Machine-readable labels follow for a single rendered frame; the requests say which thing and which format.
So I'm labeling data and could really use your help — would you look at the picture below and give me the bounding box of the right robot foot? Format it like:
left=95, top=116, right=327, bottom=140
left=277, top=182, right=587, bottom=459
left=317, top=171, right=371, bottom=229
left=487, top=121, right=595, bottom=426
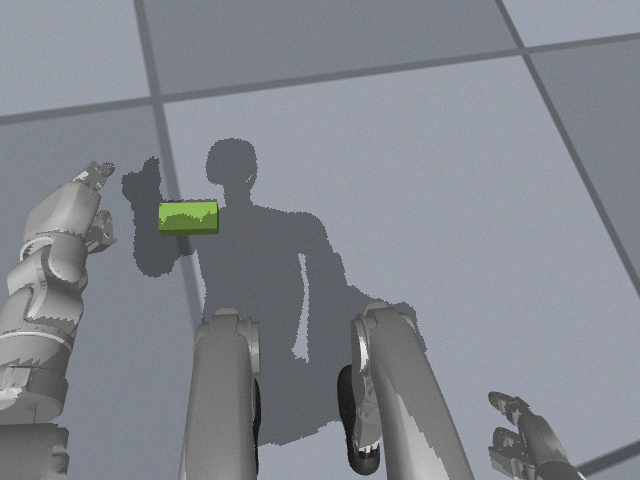
left=337, top=364, right=380, bottom=476

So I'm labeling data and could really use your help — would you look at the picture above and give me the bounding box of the right robot arm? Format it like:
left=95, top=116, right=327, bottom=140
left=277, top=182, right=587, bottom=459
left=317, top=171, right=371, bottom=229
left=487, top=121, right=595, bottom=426
left=534, top=461, right=586, bottom=480

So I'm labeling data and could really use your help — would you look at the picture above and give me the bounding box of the right robot hand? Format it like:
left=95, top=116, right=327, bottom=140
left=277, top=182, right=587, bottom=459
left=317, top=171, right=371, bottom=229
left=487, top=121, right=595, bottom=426
left=488, top=391, right=570, bottom=480

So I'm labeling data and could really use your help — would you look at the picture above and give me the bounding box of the left robot arm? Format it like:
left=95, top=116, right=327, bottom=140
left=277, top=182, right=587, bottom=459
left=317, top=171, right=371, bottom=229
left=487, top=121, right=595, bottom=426
left=0, top=232, right=88, bottom=480

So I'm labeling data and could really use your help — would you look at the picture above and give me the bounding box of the small box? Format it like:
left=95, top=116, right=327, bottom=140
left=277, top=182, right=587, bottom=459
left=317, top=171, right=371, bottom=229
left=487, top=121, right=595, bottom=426
left=158, top=202, right=219, bottom=236

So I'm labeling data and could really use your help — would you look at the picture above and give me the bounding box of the left robot hand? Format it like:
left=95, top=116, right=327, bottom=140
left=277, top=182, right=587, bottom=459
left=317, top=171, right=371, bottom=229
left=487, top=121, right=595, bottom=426
left=23, top=161, right=117, bottom=255

